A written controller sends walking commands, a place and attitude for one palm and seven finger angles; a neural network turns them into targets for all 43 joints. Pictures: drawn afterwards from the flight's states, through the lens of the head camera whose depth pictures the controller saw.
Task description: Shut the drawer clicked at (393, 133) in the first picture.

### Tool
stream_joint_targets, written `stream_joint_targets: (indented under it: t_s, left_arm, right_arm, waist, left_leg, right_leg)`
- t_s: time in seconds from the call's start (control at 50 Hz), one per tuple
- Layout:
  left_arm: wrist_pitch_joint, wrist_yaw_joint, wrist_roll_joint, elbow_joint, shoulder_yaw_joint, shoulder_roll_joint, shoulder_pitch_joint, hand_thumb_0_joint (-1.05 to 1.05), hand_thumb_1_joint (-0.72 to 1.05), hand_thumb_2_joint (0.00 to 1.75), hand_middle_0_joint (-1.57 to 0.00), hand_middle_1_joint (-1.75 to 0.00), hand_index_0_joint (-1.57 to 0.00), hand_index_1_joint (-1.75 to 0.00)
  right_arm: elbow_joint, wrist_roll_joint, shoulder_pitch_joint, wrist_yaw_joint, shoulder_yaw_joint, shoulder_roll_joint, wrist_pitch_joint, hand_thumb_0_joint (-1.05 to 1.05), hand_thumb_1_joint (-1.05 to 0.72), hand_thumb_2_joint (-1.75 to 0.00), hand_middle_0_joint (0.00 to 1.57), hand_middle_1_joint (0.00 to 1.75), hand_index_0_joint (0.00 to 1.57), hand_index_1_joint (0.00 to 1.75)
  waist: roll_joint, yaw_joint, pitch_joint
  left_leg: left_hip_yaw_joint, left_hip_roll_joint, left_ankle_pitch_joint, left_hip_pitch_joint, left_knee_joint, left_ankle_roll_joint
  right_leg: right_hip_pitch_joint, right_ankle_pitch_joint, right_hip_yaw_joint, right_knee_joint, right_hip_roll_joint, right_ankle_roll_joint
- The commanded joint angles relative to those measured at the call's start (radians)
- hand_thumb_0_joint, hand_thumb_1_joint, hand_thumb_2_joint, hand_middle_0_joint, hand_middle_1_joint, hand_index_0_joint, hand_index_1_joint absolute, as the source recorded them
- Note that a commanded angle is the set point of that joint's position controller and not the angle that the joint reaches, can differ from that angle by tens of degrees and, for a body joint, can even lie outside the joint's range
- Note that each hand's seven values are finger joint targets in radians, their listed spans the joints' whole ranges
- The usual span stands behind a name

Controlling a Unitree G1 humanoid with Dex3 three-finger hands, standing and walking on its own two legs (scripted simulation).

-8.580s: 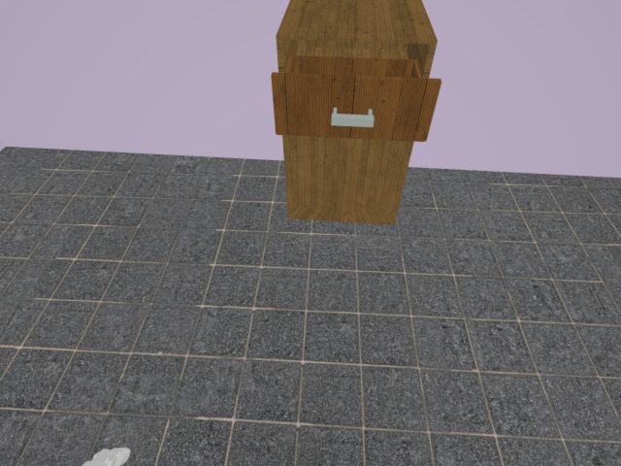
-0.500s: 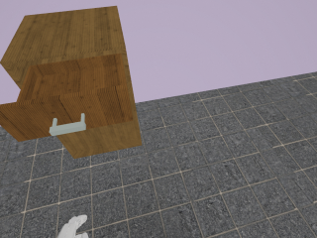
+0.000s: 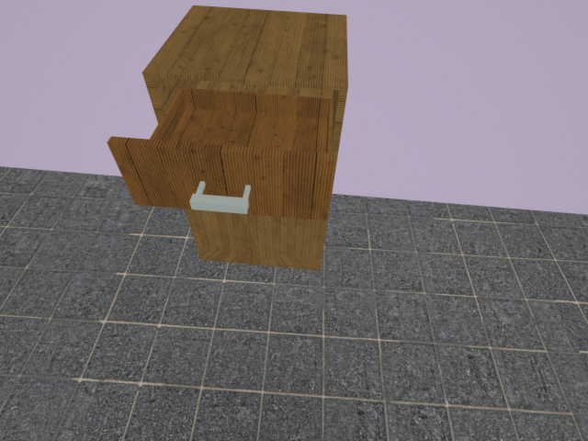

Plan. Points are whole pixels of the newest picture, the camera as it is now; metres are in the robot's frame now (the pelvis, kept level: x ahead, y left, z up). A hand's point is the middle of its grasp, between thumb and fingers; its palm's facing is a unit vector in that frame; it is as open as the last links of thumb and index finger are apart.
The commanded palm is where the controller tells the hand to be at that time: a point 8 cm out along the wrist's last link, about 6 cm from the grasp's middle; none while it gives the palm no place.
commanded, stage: take the last steps up to it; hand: left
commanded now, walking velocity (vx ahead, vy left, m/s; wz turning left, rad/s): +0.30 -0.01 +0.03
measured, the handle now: (222, 195) +0.56 +0.22 -0.06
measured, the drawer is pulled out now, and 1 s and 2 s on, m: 0.26 0.26 0.26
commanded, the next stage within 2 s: come to a stop and stand still in 0.66 s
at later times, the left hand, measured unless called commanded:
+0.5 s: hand (207, 375) +0.24 +0.18 -0.17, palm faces -0.03 -0.98 -0.20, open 7.3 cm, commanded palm none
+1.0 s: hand (223, 384) +0.23 +0.15 -0.18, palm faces +0.12 -0.98 -0.15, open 7.3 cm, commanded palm none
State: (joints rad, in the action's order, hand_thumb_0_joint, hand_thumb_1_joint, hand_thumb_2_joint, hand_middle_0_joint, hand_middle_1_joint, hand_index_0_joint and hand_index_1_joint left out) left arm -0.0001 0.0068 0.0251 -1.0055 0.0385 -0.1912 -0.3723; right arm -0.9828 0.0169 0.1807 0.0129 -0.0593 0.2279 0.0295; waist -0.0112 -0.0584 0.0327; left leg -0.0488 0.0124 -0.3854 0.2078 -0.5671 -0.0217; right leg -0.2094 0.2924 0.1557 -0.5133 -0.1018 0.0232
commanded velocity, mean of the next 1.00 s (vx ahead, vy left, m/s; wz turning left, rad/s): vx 0.12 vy -0.02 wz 0.00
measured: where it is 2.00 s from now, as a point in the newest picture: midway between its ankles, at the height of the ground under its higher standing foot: outside the picture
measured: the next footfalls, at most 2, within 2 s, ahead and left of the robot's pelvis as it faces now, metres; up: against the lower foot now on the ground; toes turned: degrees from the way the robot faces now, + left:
left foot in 0.02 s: +0.01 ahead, +0.11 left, +0.00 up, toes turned +3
right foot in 0.54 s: +0.25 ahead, -0.13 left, +0.00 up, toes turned -2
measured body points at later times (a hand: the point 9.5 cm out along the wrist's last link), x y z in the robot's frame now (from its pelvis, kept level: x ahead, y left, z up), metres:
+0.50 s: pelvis +0.13 +0.00 -0.01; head +0.15 -0.01 +0.44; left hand +0.24 +0.23 -0.15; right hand +0.00 -0.21 -0.16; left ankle -0.03 +0.11 -0.74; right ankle +0.26 -0.11 -0.72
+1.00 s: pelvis +0.24 -0.01 +0.00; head +0.24 +0.00 +0.45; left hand +0.22 +0.20 -0.16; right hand +0.30 -0.24 -0.15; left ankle +0.27 +0.10 -0.74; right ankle +0.25 -0.11 -0.74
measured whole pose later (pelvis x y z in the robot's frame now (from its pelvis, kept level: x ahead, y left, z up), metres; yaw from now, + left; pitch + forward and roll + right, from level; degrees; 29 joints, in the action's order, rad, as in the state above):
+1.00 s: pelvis +0.24 -0.01 +0.00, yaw +1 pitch -1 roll -1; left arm 0.00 0.03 0.01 -1.10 0.02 -0.14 -0.30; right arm -1.07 0.01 0.22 -0.04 -0.03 0.15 -0.02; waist -0.01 -0.04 0.02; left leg -0.06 0.04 -0.22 0.25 -0.50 0.00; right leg -0.20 0.24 0.12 -0.47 0.00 -0.03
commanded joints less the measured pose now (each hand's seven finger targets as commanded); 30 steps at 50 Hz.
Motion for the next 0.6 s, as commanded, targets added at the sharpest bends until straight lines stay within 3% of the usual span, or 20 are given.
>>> stream_joint_targets:
  t_s: [0.0,0.02,0.04,0.06,0.08,0.14,0.18,0.26,0.34,0.4,0.44,0.46,0.48,0.5,0.52,0.54,0.56,0.58]
  left_arm:
    - [-0.017,0.000,-0.004,0.083,0.009,-0.051,0.052,0.00,0.90,0.90,-0.20,-0.30,-0.20,-0.30]
    - [-0.019,0.004,0.001,0.097,0.012,-0.080,0.122,0.00,0.90,0.90,-0.20,-0.30,-0.20,-0.30]
    - [-0.017,0.003,0.010,0.083,0.017,-0.091,0.150,0.00,0.90,0.90,-0.20,-0.30,-0.20,-0.30]
    - [-0.016,-0.005,0.008,0.064,0.019,-0.085,0.154,0.00,0.90,0.90,-0.20,-0.30,-0.20,-0.30]
    - [-0.018,-0.014,0.004,0.043,0.018,-0.082,0.135,0.00,0.90,0.90,-0.20,-0.30,-0.20,-0.30]
    - [-0.018,-0.021,-0.002,0.007,0.016,-0.073,0.081,0.00,0.90,0.90,-0.20,-0.30,-0.20,-0.30]
    - [-0.010,-0.020,-0.002,0.006,0.017,-0.063,0.081,0.00,0.90,0.90,-0.20,-0.30,-0.20,-0.30]
    - [-0.007,-0.023,-0.004,0.041,0.016,-0.058,0.176,0.00,0.90,0.90,-0.20,-0.30,-0.20,-0.30]
    - [-0.014,-0.027,-0.010,0.085,0.011,-0.043,0.283,0.00,0.90,0.90,-0.20,-0.30,-0.20,-0.30]
    - [-0.022,-0.027,-0.015,0.093,0.013,-0.040,0.301,0.00,0.90,0.90,-0.20,-0.30,-0.20,-0.30]
    - [-0.031,-0.022,-0.013,0.060,0.022,-0.051,0.181,0.00,0.90,0.90,-0.20,-0.30,-0.20,-0.30]
    - [-0.039,-0.020,-0.009,0.022,0.028,-0.067,0.067,0.00,0.90,0.90,-0.20,-0.30,-0.20,-0.30]
    - [-0.051,-0.015,-0.003,-0.019,0.040,-0.107,-0.055,0.00,0.90,0.90,-0.20,-0.30,-0.20,-0.30]
    - [-0.064,-0.001,0.005,-0.044,0.062,-0.196,-0.162,0.00,0.90,0.90,-0.20,-0.30,-0.20,-0.30]
    - [-0.061,0.001,-0.014,-0.056,0.070,-0.247,-0.188,0.00,0.90,0.90,-0.20,-0.30,-0.20,-0.30]
    - [-0.052,0.005,-0.025,-0.030,0.065,-0.220,-0.106,0.00,0.90,0.90,-0.20,-0.30,-0.20,-0.30]
    - [-0.051,0.008,-0.021,-0.007,0.056,-0.185,-0.006,0.00,0.90,0.90,-0.20,-0.30,-0.20,-0.30]
    - [-0.050,0.012,-0.019,0.012,0.045,-0.150,0.070,0.00,0.90,0.90,-0.20,-0.30,-0.20,-0.30]
  right_arm:
    - [-0.016,0.003,0.276,-0.021,-0.039,0.220,-0.054,0.00,-0.90,-0.90,0.20,0.30,0.20,0.30]
    - [-0.023,0.008,0.288,-0.025,-0.037,0.217,-0.044,0.00,-0.90,-0.90,0.20,0.30,0.20,0.30]
    - [-0.026,0.011,0.256,-0.032,-0.019,0.158,-0.052,0.00,-0.90,-0.90,0.20,0.30,0.20,0.30]
    - [-0.022,0.010,0.213,-0.039,-0.007,0.125,-0.058,0.00,-0.90,-0.90,0.20,0.30,0.20,0.30]
    - [-0.015,0.006,0.182,-0.040,0.004,0.099,-0.065,0.00,-0.90,-0.90,0.20,0.30,0.20,0.30]
    - [-0.027,-0.002,0.202,-0.043,0.014,0.075,-0.090,0.00,-0.90,-0.90,0.20,0.30,0.20,0.30]
    - [-0.039,-0.006,0.229,-0.046,0.011,0.070,-0.098,0.00,-0.90,-0.90,0.20,0.30,0.20,0.30]
    - [-0.069,-0.003,0.281,-0.052,0.011,0.067,-0.105,0.00,-0.90,-0.90,0.20,0.30,0.20,0.30]
    - [-0.099,0.006,0.321,-0.056,0.011,0.065,-0.106,0.00,-0.90,-0.90,0.20,0.30,0.20,0.30]
    - [-0.118,0.012,0.322,-0.054,0.009,0.074,-0.101,0.00,-0.90,-0.90,0.20,0.30,0.20,0.30]
    - [-0.124,0.008,0.306,-0.056,0.005,0.091,-0.099,0.00,-0.90,-0.90,0.20,0.30,0.20,0.30]
    - [-0.124,0.003,0.301,-0.055,0.003,0.099,-0.097,0.00,-0.90,-0.90,0.20,0.30,0.20,0.30]
    - [-0.124,-0.005,0.301,-0.048,0.002,0.083,-0.098,0.00,-0.90,-0.90,0.20,0.30,0.20,0.30]
    - [-0.114,-0.017,0.348,-0.037,0.006,0.035,-0.098,0.00,-0.90,-0.90,0.20,0.30,0.20,0.30]
    - [-0.099,-0.023,0.383,-0.044,0.006,0.007,-0.094,0.00,-0.90,-0.90,0.20,0.30,0.20,0.30]
    - [-0.094,-0.021,0.323,-0.045,0.002,0.015,-0.085,0.00,-0.90,-0.90,0.20,0.30,0.20,0.30]
    - [-0.087,-0.017,0.273,-0.037,0.003,-0.009,-0.078,0.00,-0.90,-0.90,0.20,0.30,0.20,0.30]
    - [-0.085,-0.006,0.254,-0.032,0.003,-0.015,-0.068,0.00,-0.90,-0.90,0.20,0.30,0.20,0.30]
  waist:
    - [0.345,0.139,-0.069]
    - [0.244,0.158,0.012]
    - [0.217,0.146,0.062]
    - [0.217,0.123,0.126]
    - [0.180,0.100,0.156]
    - [0.152,0.066,0.131]
    - [0.125,0.060,0.117]
    - [0.106,0.073,0.128]
    - [0.127,0.097,0.136]
    - [0.126,0.095,0.126]
    - [0.111,0.036,0.075]
    - [0.093,-0.009,0.009]
    - [0.044,-0.059,-0.055]
    - [-0.169,-0.086,-0.180]
    - [-0.243,-0.045,-0.227]
    - [-0.105,-0.037,-0.118]
    - [-0.091,-0.008,-0.028]
    - [-0.048,0.025,0.026]
  left_leg:
    - [0.454,0.374,0.063,-0.388,0.343,0.166]
    - [0.477,0.410,0.071,-0.311,0.355,0.230]
    - [0.425,0.356,0.074,-0.237,0.380,0.219]
    - [0.368,0.318,0.130,-0.182,0.384,0.204]
    - [0.305,0.284,0.220,-0.152,0.385,0.191]
    - [0.181,0.229,0.493,-0.169,0.370,0.176]
    - [0.154,0.222,0.542,-0.185,0.371,0.181]
    - [0.152,0.244,0.602,-0.248,0.368,0.200]
    - [0.139,0.253,0.664,-0.279,0.339,0.197]
    - [0.112,0.255,0.756,-0.217,0.293,0.183]
    - [0.086,0.246,0.916,-0.183,0.164,0.167]
    - [0.061,0.213,0.906,-0.156,0.041,0.141]
    - [0.039,0.161,0.784,-0.053,-0.128,0.109]
    - [-0.011,0.046,0.386,0.137,-0.414,0.069]
    - [0.011,-0.039,-0.191,0.239,-0.705,0.052]
    - [0.080,0.019,-0.172,0.276,-0.778,0.068]
    - [0.080,0.054,-0.098,0.296,-0.788,0.066]
    - [0.087,0.084,-0.037,0.288,-0.770,0.064]
  right_leg:
    - [-0.446,0.317,-0.003,-0.336,0.044,0.009]
    - [-0.500,0.306,-0.073,-0.441,0.019,-0.010]
    - [-0.492,0.232,-0.108,-0.499,0.001,-0.012]
    - [-0.493,0.161,-0.120,-0.546,-0.008,-0.011]
    - [-0.479,0.092,-0.126,-0.577,-0.014,-0.010]
    - [-0.454,-0.005,-0.111,-0.615,-0.001,0.004]
    - [-0.470,-0.045,-0.110,-0.628,0.002,0.012]
    - [-0.544,-0.080,-0.105,-0.551,-0.011,0.014]
    - [-0.514,-0.090,-0.095,-0.363,-0.009,-0.011]
    - [-0.339,-0.065,-0.060,-0.217,0.030,-0.043]
    - [-0.146,-0.077,-0.037,-0.142,0.077,-0.067]
    - [0.006,-0.140,-0.023,-0.073,0.099,-0.072]
    - [0.205,-0.195,-0.059,-0.024,0.077,-0.084]
    - [0.415,-0.303,-0.342,0.031,-0.149,-0.168]
    - [0.394,-0.416,-0.647,0.166,-0.362,-0.272]
    - [0.262,-0.244,-0.603,0.235,-0.345,-0.297]
    - [0.108,-0.027,-0.576,0.290,-0.310,-0.274]
    - [-0.030,0.084,-0.505,0.314,-0.276,-0.244]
